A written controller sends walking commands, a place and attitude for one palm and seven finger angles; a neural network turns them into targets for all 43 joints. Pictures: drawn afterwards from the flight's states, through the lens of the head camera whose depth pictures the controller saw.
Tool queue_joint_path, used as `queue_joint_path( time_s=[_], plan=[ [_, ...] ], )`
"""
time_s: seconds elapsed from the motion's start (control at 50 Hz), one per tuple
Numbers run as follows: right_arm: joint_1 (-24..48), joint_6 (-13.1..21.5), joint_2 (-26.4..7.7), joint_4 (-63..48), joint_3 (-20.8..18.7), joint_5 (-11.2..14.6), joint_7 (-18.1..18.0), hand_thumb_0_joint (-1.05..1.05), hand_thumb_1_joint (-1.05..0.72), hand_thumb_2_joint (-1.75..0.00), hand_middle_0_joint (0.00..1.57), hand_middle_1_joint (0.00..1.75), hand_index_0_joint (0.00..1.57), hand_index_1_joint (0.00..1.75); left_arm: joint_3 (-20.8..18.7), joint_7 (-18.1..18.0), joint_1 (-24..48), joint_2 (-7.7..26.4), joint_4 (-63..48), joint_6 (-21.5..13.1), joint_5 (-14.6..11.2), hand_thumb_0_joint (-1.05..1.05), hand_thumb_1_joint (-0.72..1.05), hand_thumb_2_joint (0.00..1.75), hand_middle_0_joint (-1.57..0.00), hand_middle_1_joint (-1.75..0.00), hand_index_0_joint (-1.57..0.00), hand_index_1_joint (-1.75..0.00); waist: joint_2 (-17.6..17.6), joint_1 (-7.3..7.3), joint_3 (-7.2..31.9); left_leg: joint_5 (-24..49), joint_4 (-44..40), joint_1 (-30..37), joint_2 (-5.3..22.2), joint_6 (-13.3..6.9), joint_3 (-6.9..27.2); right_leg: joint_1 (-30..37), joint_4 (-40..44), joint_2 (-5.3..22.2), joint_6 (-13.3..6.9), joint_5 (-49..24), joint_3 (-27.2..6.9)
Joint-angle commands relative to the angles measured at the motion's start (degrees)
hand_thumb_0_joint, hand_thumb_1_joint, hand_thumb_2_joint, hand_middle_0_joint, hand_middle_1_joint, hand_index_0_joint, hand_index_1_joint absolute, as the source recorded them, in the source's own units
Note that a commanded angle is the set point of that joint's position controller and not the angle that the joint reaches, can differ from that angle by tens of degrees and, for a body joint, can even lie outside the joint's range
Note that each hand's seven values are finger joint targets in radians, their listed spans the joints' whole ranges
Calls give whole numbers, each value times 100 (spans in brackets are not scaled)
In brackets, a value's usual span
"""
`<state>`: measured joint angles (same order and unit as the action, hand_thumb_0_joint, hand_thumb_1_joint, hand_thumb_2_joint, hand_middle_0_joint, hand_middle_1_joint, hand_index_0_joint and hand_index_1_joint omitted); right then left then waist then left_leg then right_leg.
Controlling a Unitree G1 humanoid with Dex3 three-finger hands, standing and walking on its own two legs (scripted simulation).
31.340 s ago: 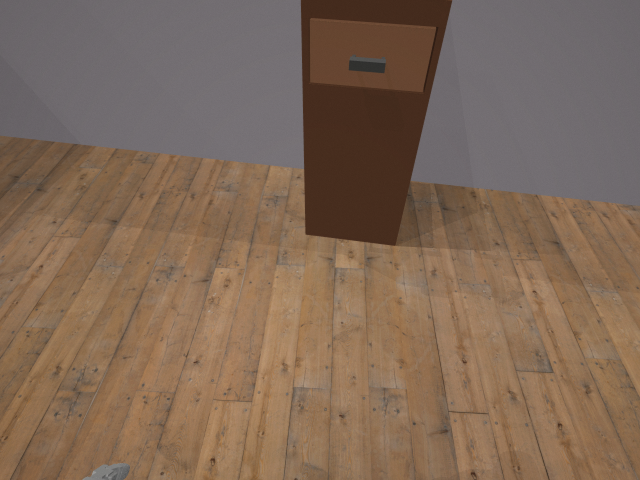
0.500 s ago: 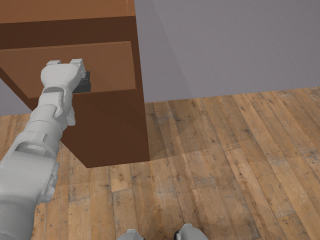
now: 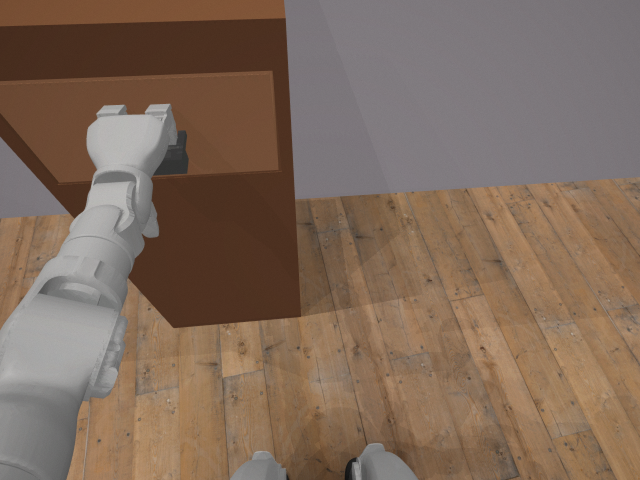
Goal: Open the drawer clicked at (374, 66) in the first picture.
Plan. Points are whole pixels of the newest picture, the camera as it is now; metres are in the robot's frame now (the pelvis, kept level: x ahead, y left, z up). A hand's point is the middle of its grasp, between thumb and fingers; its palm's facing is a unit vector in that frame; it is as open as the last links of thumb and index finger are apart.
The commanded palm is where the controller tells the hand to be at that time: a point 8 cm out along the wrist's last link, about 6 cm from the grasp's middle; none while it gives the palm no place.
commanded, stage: lower the fingers behind the handle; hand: left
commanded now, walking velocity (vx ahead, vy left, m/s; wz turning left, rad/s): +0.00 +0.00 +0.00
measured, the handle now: (149, 149) +0.55 +0.22 +0.06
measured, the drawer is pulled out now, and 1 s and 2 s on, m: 0.00 0.00 0.00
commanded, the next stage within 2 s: lift the fingers back up to retry in 0.22 s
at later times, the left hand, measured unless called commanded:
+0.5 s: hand (144, 170) +0.50 +0.22 +0.07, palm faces -0.02 +0.03 -1.00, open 13.2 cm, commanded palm +0.50 +0.22 +0.12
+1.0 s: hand (138, 151) +0.51 +0.21 +0.10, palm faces +0.04 -0.05 -1.00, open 13.5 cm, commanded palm +0.49 +0.22 +0.17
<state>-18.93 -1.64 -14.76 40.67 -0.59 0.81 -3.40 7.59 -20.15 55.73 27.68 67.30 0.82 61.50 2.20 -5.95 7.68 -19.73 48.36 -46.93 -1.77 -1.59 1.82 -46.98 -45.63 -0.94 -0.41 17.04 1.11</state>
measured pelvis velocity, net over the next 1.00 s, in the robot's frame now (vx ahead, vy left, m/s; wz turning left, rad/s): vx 0.05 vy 0.01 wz -0.01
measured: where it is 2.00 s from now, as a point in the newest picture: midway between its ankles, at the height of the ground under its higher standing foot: outside the picture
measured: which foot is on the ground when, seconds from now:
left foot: down 0.00-1.00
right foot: down 0.00-1.00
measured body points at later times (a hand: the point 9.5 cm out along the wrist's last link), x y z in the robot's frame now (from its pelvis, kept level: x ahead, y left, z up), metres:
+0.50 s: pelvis -0.01 +0.00 +0.00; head +0.09 +0.00 +0.44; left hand +0.50 +0.21 +0.12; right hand +0.00 -0.27 -0.13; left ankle +0.03 +0.10 -0.69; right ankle +0.04 -0.12 -0.69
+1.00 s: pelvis +0.05 +0.01 +0.03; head +0.12 -0.02 +0.47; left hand +0.50 +0.21 +0.15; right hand +0.11 -0.27 -0.11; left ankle +0.03 +0.10 -0.69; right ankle +0.04 -0.12 -0.69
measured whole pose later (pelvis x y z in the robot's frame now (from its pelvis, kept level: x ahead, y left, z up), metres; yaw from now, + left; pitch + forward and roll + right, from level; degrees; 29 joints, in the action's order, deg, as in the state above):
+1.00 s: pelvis +0.05 +0.01 +0.03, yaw -1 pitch +13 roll -1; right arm -18.7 -0.7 -15.0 41.1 -3.3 0.9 -4.3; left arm 4.5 -13.6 36.9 26.6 42.4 -2.2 56.9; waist 4.3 -2.7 6.1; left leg -20.3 38.0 -30.9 -1.7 -2.0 1.1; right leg -31.4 -35.7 -0.9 0.0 17.7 -0.1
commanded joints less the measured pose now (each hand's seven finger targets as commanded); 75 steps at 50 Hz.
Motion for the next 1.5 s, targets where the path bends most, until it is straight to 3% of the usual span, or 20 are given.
queue_joint_path(
  time_s=[0.0,0.18,0.26,0.32,0.4,0.52,0.64,0.88,0.9,0.94,1.0,1.06,1.08,1.12,1.22,1.3,1.34,1.38,1.46,1.48],
  plan=[
    [-785,112,-894,-369,-277,4,-87,0,-90,-90,20,30,20,30,-188,162,2376,1050,-515,268,3,0,-50,30,-30,-120,-30,-120,-85,-413,1458,-368,-772,985,-23,-131,-148,751,833,-166,-69,448,-24],
    [-786,179,-977,-423,-249,32,-167,0,-90,-90,20,30,20,30,-359,266,2310,1387,-397,148,0,0,-50,30,-30,-120,-30,-120,-338,-435,1183,-843,-756,612,-8,-148,-132,615,798,-144,-52,813,-50],
    [-858,197,-939,-440,-268,14,-162,0,-90,-90,20,30,20,30,-240,264,2375,1246,-513,141,37,0,-50,30,-30,-120,-30,-120,-195,-433,1479,-664,-698,745,-11,-149,-141,658,744,-155,-59,685,-49],
    [-849,200,-975,-426,-251,27,-170,0,-90,-90,20,30,20,30,-457,267,2450,1559,-556,163,7,0,-50,30,-30,-120,-30,-120,-234,-397,1446,-830,-716,620,2,-139,-122,674,742,-140,-50,817,-70],
    [-850,203,-934,-445,-262,16,-193,0,-90,-90,20,30,20,30,-603,226,2716,1755,-989,100,-31,0,-50,30,-30,-120,-30,-120,-78,-318,1956,-503,-789,965,4,-149,-118,1068,779,-141,-48,563,-82],
    [-778,245,-880,-437,-282,30,-233,0,-90,-90,20,30,20,30,-666,201,2928,1782,-1597,-77,-115,0,-50,30,-30,-120,-30,-120,103,-268,2108,-243,-962,1451,37,-152,-81,1313,947,-159,-56,373,-96],
    [-659,229,-867,-461,-303,22,-277,0,-90,-90,20,30,20,30,-1106,199,2820,2231,-2253,-333,-187,0,-50,30,-30,-120,-30,-120,123,-77,2321,482,-1081,1786,27,-140,-96,1963,1073,-149,-88,-195,-128],
    [-323,290,-832,-517,-498,7,-179,0,-90,-90,20,30,20,30,-1153,82,2208,1849,-4579,-550,-458,0,-50,30,-30,-120,-30,-120,777,189,3017,3345,-1120,3712,108,52,-42,2416,1084,-226,-136,-1942,62],
    [-268,304,-809,-526,-496,1,-161,0,-90,-90,20,30,20,30,-948,94,2196,1603,-4845,-520,-502,0,-50,30,-30,-120,-30,-120,821,160,3081,3708,-1088,3919,129,77,-29,2388,1100,-220,-123,-2043,69],
    [-272,276,-836,-472,-515,10,-120,0,-90,-90,20,30,20,30,-1039,118,1863,1648,-4761,-399,-567,0,-50,30,-30,-120,-30,-120,604,178,2971,4195,-1064,3903,138,126,-19,2551,1125,-232,-124,-2343,101],
    [-187,164,-813,-263,-483,47,26,0,-90,-90,20,30,20,30,-724,159,1593,1185,-3788,122,-360,0,-50,30,-30,-120,-30,-120,349,181,2132,3814,-1189,3458,131,84,-41,2349,1164,-225,-142,-2198,170],
    [-30,47,-806,-368,-490,57,124,0,-90,-90,20,30,20,30,-618,342,1542,1074,-3993,389,-347,0,-50,30,-30,-120,-30,-120,342,299,2482,4077,-1229,3659,113,66,-91,2758,1187,-185,-166,-2540,116],
    [23,-11,-822,-366,-495,47,110,0,-90,-90,20,30,20,30,-868,379,1531,1387,-3976,419,-338,0,-50,30,-30,-120,-30,-120,346,344,2532,4098,-1223,3650,92,62,-114,2922,1168,-183,-177,-2715,97],
    [178,-90,-772,-455,-457,61,100,0,-90,-90,20,30,20,30,-548,543,1373,996,-3854,504,-354,0,-50,30,-30,-120,-30,-120,-7,278,2345,3814,-1272,3505,53,3,-151,3027,1208,-166,-148,-2742,99],
    [414,-233,-771,-601,-377,73,-17,0,-90,-90,20,30,20,30,-736,901,996,1265,-3540,403,-366,0,-50,30,-30,-120,-30,-120,-427,363,1927,3036,-1457,3103,-13,-72,-262,3323,1294,-91,-129,-2730,48],
    [488,-276,-734,-699,-350,87,-40,0,-90,-90,20,30,20,30,-429,1084,992,955,-3357,239,-350,0,-50,30,-30,-120,-30,-120,-305,342,1615,2576,-1499,3010,-28,-77,-304,3114,1362,-71,-136,-2368,12],
    [446,-305,-768,-704,-364,77,-61,0,-90,-90,20,30,20,30,-641,1123,959,1244,-3306,136,-312,0,-50,30,-30,-120,-30,-120,-345,388,1676,2463,-1520,2930,-38,-75,-304,3246,1371,-58,-150,-2315,-29],
    [424,-296,-720,-757,-371,81,-44,0,-90,-90,20,30,20,30,-464,1159,943,993,-3418,46,-356,0,-50,30,-30,-120,-30,-120,-226,384,1770,2585,-1465,3007,-40,-85,-322,3206,1329,-62,-154,-2468,-34],
    [372,-303,-727,-747,-363,93,-59,0,-90,-90,20,30,20,30,-538,1149,1016,1129,-3311,-99,-394,0,-50,30,-30,-120,-30,-120,-286,341,1615,2234,-1484,2751,-69,-89,-313,3184,1353,-44,-134,-2247,-68],
    [322,-303,-758,-697,-372,103,-71,0,-90,-90,20,30,20,30,-762,1109,1086,1389,-3211,-124,-374,0,-50,30,-30,-120,-30,-120,-329,341,1540,2068,-1500,2674,-59,-83,-293,3125,1359,-56,-141,-2088,-77]
  ],
)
